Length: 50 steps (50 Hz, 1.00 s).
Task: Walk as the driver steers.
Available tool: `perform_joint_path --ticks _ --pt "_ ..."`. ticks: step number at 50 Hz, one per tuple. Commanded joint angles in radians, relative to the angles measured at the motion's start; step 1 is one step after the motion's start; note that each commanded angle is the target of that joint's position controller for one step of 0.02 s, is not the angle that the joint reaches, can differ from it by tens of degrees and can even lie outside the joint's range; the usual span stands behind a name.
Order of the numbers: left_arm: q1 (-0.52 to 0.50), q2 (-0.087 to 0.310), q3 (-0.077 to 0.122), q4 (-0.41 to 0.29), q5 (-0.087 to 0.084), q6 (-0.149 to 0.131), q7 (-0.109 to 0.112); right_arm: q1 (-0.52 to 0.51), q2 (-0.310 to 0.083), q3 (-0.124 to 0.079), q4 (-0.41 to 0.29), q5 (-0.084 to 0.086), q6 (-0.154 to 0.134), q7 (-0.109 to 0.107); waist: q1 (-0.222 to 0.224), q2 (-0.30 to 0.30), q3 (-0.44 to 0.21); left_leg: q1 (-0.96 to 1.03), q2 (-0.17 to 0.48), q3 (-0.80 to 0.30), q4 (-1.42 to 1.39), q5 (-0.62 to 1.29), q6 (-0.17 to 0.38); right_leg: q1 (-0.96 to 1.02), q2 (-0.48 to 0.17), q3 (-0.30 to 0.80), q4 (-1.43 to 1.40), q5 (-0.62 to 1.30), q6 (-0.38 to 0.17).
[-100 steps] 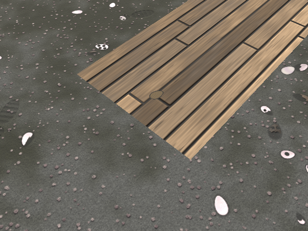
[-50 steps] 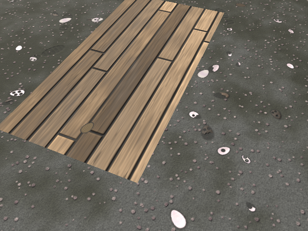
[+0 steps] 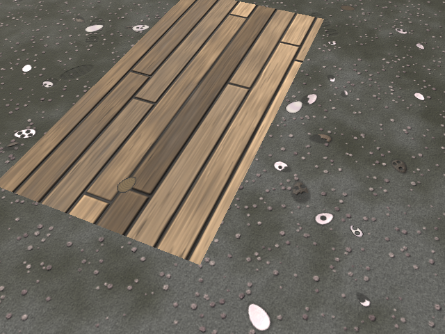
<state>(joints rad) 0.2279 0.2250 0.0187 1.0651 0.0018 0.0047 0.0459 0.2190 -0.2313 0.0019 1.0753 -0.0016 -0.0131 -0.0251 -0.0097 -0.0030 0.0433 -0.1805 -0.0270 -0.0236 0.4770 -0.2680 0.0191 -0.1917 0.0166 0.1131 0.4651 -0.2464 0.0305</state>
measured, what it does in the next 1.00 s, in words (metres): walks ahead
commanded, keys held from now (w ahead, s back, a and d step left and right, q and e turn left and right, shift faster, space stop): no key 0.30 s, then w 0.22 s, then no key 0.20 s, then q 0.22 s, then w+q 0.06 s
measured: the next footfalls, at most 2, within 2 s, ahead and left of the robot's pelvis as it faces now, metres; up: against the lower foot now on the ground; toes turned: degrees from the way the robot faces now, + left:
left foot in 1.02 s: +0.21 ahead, +0.06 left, +0.00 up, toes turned +9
right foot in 1.54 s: +0.55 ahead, -0.08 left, +0.00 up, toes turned +22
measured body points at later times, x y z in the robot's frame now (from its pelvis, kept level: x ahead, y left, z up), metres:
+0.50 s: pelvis +0.03 -0.01 +0.00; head +0.02 -0.02 +0.45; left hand +0.04 +0.24 -0.15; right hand +0.01 -0.27 -0.15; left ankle -0.01 +0.11 -0.74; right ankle +0.00 -0.13 -0.71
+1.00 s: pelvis +0.13 -0.04 -0.01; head +0.16 -0.02 +0.44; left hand +0.13 +0.24 -0.16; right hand +0.29 -0.28 -0.13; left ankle +0.17 +0.06 -0.73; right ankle +0.05 -0.14 -0.74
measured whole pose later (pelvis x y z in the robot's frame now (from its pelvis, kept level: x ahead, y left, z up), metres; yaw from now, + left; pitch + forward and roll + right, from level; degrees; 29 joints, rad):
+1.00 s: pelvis +0.13 -0.04 -0.01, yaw +5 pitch +1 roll -1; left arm 0.25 0.26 0.06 1.02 -0.02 -0.01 0.07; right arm 0.09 -0.24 -0.04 0.89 0.03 0.01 0.00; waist 0.02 -0.01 0.04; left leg -0.40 0.01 0.07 0.67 -0.32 0.03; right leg -0.07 0.02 -0.12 0.44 -0.39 -0.03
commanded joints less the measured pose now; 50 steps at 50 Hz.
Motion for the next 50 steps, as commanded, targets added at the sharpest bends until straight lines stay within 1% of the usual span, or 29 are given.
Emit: perform_joint_path --ticks 1,15,16,17,18,19,21,22,24,26,27,28,29,30,31,32,33,34,35,36,37,38,39,41,42,44,47,49,50 --pt "0.035 0.102 0.015 -0.014 0.000 -0.006 0.004 0.040 -0.107 -0.017 -0.024 0.000 -0.007 -0.003 0.000 0.006 0.000 -0.028 0.045 -0.041 -0.102 0.097 0.015 -0.004 -0.013 -0.006 -0.060 0.143 -0.021" --pt "0.062 0.084 0.008 0.021 -0.002 -0.006 0.007 0.088 -0.085 -0.017 -0.021 0.002 -0.008 -0.005 0.003 0.006 0.010 -0.029 0.042 -0.041 -0.103 0.105 0.019 -0.014 -0.012 -0.012 -0.060 0.137 -0.018" --pt "0.081 0.068 0.003 0.032 -0.001 -0.005 0.007 0.106 -0.075 -0.015 -0.012 0.001 -0.007 -0.006 0.004 0.014 -0.014 -0.020 0.037 -0.039 -0.119 -0.003 0.021 -0.003 0.001 -0.028 -0.058 0.056 -0.018" --pt "0.081 0.062 0.002 0.034 -0.004 -0.004 0.009 0.111 -0.088 -0.020 -0.010 0.005 -0.004 -0.010 0.001 0.032 0.001 -0.032 0.035 -0.050 -0.137 -0.168 0.033 -0.027 0.027 -0.056 -0.028 -0.062 -0.023" --pt "0.074 0.066 0.004 0.028 -0.009 -0.007 0.010 0.114 -0.123 -0.031 -0.014 0.013 -0.001 -0.014 -0.005 0.068 0.025 -0.051 0.055 -0.092 -0.161 -0.346 0.062 -0.074 0.055 -0.090 0.030 -0.197 -0.030" --pt "0.056 0.068 0.005 0.014 -0.009 -0.015 0.008 0.134 -0.150 -0.041 -0.017 0.019 -0.002 -0.016 -0.016 0.108 0.057 -0.061 0.116 -0.182 -0.212 -0.497 0.103 -0.148 0.061 -0.108 0.098 -0.261 -0.039" --pt "0.014 0.057 0.001 -0.019 -0.014 -0.047 -0.005 0.171 -0.204 -0.064 -0.022 0.024 -0.015 -0.018 -0.034 0.187 0.106 -0.074 0.304 -0.429 -0.338 -0.616 0.208 -0.250 0.008 -0.119 0.296 -0.201 -0.051" --pt "0.000 0.061 0.004 -0.028 -0.019 -0.062 -0.013 0.163 -0.201 -0.067 -0.032 0.019 -0.024 -0.017 -0.031 0.172 0.133 -0.092 0.348 -0.484 -0.363 -0.579 0.236 -0.285 -0.027 -0.100 0.370 -0.204 -0.060" --pt "-0.002 0.063 0.008 -0.040 -0.029 -0.085 -0.027 0.131 -0.177 -0.066 -0.057 0.021 -0.037 -0.009 -0.010 0.140 0.139 -0.058 0.349 -0.445 -0.355 -0.450 0.219 -0.328 -0.074 -0.084 0.370 -0.260 -0.083" --pt "0.041 0.055 0.013 -0.027 -0.033 -0.102 -0.035 0.072 -0.176 -0.067 -0.085 0.041 -0.038 -0.005 0.035 0.118 0.104 -0.111 0.262 -0.282 -0.306 -0.312 0.158 -0.148 -0.057 -0.130 0.145 -0.170 -0.097" --pt "0.097 0.048 0.019 0.005 -0.026 -0.104 -0.036 0.057 -0.175 -0.066 -0.091 0.044 -0.030 -0.003 0.059 0.098 0.083 -0.160 0.200 -0.195 -0.238 -0.219 0.135 -0.005 -0.010 -0.177 0.028 -0.029 -0.086" --pt "0.154 0.051 0.027 0.034 -0.018 -0.097 -0.035 0.074 -0.164 -0.063 -0.091 0.038 -0.024 -0.003 0.070 0.069 0.058 -0.182 0.150 -0.137 -0.151 -0.115 0.118 0.088 0.028 -0.193 -0.022 0.041 -0.065" --pt "0.219 0.069 0.035 0.047 -0.014 -0.090 -0.034 0.077 -0.128 -0.051 -0.095 0.030 -0.024 -0.003 0.086 0.004 0.017 -0.208 0.100 -0.076 -0.009 -0.012 0.082 0.172 -0.026 -0.108 -0.063 0.062 -0.068" --pt "0.302 0.146 0.049 0.047 -0.013 -0.080 -0.024 0.092 -0.058 -0.029 -0.108 -0.001 -0.031 0.000 0.090 -0.221 -0.054 -0.306 0.005 0.035 0.294 -0.140 0.006 0.273 -0.220 0.148 -0.137 0.236 -0.117" --pt "0.362 0.232 0.060 0.057 0.004 -0.084 -0.037 0.117 -0.036 -0.030 -0.120 0.014 -0.034 -0.008 0.094 -0.350 -0.066 -0.429 -0.049 0.025 0.489 -0.357 -0.016 0.272 -0.401 0.442 -0.224 0.281 -0.270" --pt "0.279 0.165 0.040 0.035 0.007 -0.097 -0.041 0.121 -0.088 -0.041 -0.114 0.028 -0.037 -0.011 0.049 -0.178 -0.008 -0.459 0.014 -0.050 0.646 -0.344 -0.015 0.215 -0.410 0.440 -0.211 0.296 -0.301" --pt "0.205 0.132 0.032 0.006 0.003 -0.104 -0.041 0.101 -0.104 -0.046 -0.111 0.032 -0.039 -0.006 0.030 -0.108 0.022 -0.469 0.042 -0.066 0.688 -0.274 -0.007 0.172 -0.372 0.317 -0.189 0.386 -0.273" --pt "0.145 0.126 0.027 -0.016 0.002 -0.104 -0.044 0.103 -0.100 -0.050 -0.098 0.025 -0.037 -0.004 0.008 -0.080 0.007 -0.440 0.070 -0.049 0.662 -0.212 -0.007 0.150 -0.318 0.208 -0.184 0.475 -0.237" --pt "0.104 0.070 0.011 -0.034 0.001 -0.098 -0.043 0.067 -0.122 -0.061 -0.102 0.014 -0.030 -0.007 0.002 -0.050 0.006 -0.434 0.092 -0.033 0.603 -0.141 -0.001 0.164 -0.250 0.114 -0.197 0.550 -0.183" --pt "0.104 0.076 0.006 -0.024 0.009 -0.095 -0.037 0.077 -0.078 -0.054 -0.099 0.013 -0.029 -0.003 -0.012 -0.121 -0.004 -0.354 0.106 -0.033 0.528 -0.091 -0.012 0.114 -0.242 0.051 -0.177 0.667 -0.185" --pt "0.110 0.063 0.002 -0.019 0.012 -0.092 -0.031 0.076 -0.052 -0.046 -0.094 0.015 -0.025 0.000 -0.012 -0.120 -0.004 -0.309 0.099 -0.015 0.441 -0.061 -0.027 0.107 -0.212 -0.008 -0.163 0.750 -0.179" --pt "0.121 0.066 -0.001 -0.013 0.019 -0.087 -0.023 0.058 -0.043 -0.043 -0.097 0.019 -0.025 0.003 -0.006 -0.119 -0.015 -0.276 0.080 0.005 0.373 -0.041 -0.035 0.113 -0.188 -0.058 -0.145 0.786 -0.172" --pt "0.125 0.102 0.007 -0.011 0.024 -0.079 -0.015 0.024 -0.039 -0.040 -0.111 0.024 -0.022 0.000 -0.001 -0.100 -0.035 -0.240 0.065 0.025 0.313 -0.037 -0.038 0.112 -0.180 -0.078 -0.135 0.783 -0.173" --pt "0.119 0.193 0.035 -0.028 0.010 -0.061 0.002 -0.067 -0.065 -0.040 -0.164 0.029 -0.014 -0.001 0.026 -0.099 -0.041 -0.260 0.047 0.049 0.269 -0.042 -0.043 0.135 -0.233 -0.057 -0.121 0.831 -0.207" --pt "0.122 0.208 0.044 -0.033 0.003 -0.050 0.009 -0.083 -0.077 -0.042 -0.181 0.032 -0.007 0.001 0.030 -0.099 -0.048 -0.269 0.049 0.049 0.269 -0.041 -0.041 0.149 -0.260 -0.044 -0.123 0.813 -0.223" --pt "0.106 0.199 0.054 -0.046 -0.005 -0.032 0.019 -0.108 -0.087 -0.047 -0.208 0.032 0.008 0.007 0.031 -0.098 -0.031 -0.297 0.062 0.046 0.274 -0.056 -0.029 0.158 -0.297 -0.034 -0.129 0.734 -0.239" --pt "0.054 0.190 0.066 -0.074 -0.012 -0.015 0.029 -0.133 -0.090 -0.057 -0.236 0.027 0.019 0.022 0.021 -0.089 -0.004 -0.306 0.068 0.056 0.245 -0.077 0.001 0.157 -0.313 -0.052 -0.098 0.665 -0.227" --pt "0.030 0.210 0.079 -0.091 -0.024 -0.016 0.029 -0.127 -0.086 -0.065 -0.246 0.029 0.018 0.034 0.008 -0.080 -0.026 -0.239 0.058 0.083 0.185 -0.064 0.031 0.142 -0.323 -0.063 -0.085 0.537 -0.215" --pt "0.004 0.216 0.084 -0.102 -0.030 -0.020 0.026 -0.091 -0.089 -0.074 -0.239 0.030 0.015 0.039 -0.021 -0.067 -0.043 -0.152 0.036 0.105 0.120 -0.030 0.054 0.108 -0.304 -0.087 -0.039 0.473 -0.201"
